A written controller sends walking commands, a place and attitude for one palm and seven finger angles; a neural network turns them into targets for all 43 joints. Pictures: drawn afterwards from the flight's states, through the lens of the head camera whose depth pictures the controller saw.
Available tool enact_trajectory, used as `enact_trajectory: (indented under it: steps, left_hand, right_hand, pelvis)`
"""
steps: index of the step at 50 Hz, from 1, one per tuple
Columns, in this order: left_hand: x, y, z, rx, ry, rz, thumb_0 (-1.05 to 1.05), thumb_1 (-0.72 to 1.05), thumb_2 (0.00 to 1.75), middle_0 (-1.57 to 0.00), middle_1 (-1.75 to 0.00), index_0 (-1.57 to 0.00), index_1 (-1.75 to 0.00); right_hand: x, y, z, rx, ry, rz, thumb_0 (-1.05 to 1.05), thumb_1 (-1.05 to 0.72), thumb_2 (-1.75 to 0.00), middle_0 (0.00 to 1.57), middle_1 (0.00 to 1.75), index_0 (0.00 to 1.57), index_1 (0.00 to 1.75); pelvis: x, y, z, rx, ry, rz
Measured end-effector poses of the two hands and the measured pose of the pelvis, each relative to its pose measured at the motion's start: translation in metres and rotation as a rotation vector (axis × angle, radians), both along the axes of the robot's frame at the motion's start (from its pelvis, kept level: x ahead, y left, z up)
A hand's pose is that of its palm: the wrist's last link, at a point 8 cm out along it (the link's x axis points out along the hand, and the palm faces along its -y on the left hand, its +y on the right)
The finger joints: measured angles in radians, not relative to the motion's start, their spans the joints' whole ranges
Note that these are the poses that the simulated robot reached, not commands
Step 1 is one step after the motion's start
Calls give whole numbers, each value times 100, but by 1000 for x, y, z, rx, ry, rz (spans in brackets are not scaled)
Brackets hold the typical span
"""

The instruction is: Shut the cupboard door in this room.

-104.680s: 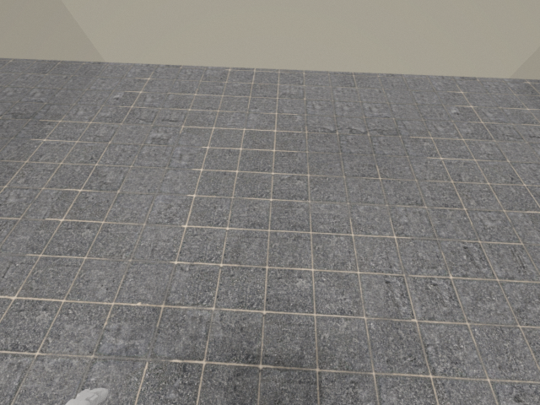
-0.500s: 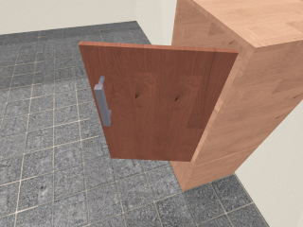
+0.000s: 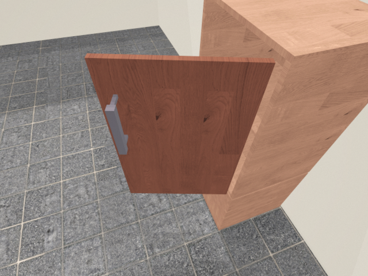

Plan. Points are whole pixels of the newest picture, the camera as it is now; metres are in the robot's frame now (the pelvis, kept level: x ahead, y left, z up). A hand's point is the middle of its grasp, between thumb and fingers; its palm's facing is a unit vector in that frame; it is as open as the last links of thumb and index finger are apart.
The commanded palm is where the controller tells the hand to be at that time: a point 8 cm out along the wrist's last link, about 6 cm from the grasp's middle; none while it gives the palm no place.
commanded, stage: look again from close up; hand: left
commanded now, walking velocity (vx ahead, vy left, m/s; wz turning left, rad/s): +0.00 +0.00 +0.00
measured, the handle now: (119, 126) +0.44 +0.19 +0.06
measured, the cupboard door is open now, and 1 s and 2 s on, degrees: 70 70 70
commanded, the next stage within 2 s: raise the hand and make a fist in 0.06 s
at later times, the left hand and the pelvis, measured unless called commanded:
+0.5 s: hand (120, 255) +0.17 +0.14 -0.02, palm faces +0.02 -1.00 -0.02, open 6.5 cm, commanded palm +0.11 +0.21 -0.04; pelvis -0.02 -0.06 -0.07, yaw +5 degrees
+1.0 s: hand (107, 244) +0.18 +0.17 +0.00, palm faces +0.07 -1.00 -0.03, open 4.1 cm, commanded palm +0.14 +0.21 +0.01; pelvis +0.01 -0.05 -0.06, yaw +6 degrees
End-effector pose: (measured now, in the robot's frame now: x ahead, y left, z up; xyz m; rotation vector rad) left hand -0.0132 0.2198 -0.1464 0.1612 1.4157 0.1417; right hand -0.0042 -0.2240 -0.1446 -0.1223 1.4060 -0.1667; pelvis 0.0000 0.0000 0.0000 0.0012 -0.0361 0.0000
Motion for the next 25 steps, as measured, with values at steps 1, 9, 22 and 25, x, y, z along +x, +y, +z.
enact_trajectory:
  steps: [1, 9, 22, 25]
  left_hand:
    - [-1, -2, 0, -1, 2, 2, 0, 91, 90, -20, -29, -20, -30]
    - [-3, -15, 0, -7, 3, 6, 0, 91, 90, -20, -29, -20, -30]
    - [177, -19, 151, -68, -1484, -75, 1, 92, 90, -30, -40, -30, -41]
    - [158, -24, 123, -132, -1449, -147, 0, 91, 90, -35, -45, -34, -46]
  right_hand:
    - [0, 0, 0, 3, -1, 0, 1, -91, -90, 20, 30, 20, 30]
    - [5, -4, -1, 12, -9, 10, 1, -92, -90, 20, 30, 20, 30]
    - [150, -73, 43, -106, -813, 237, 2, -91, -90, 20, 30, 20, 30]
    - [187, -81, 54, -128, -933, 271, 2, -91, -90, 20, 30, 20, 30]
  pelvis:
    - [0, -1, 0, 1, 0, 0]
    - [0, -9, 0, -2, 3, 9]
    - [-17, -46, -48, -2, 137, 96]
    - [-19, -55, -68, -2, 171, 93]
